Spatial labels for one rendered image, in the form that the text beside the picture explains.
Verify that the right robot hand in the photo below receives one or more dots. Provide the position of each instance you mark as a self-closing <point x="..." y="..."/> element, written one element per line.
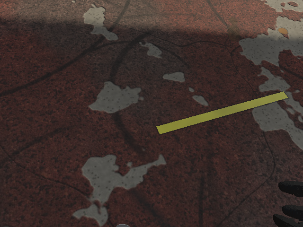
<point x="294" y="211"/>

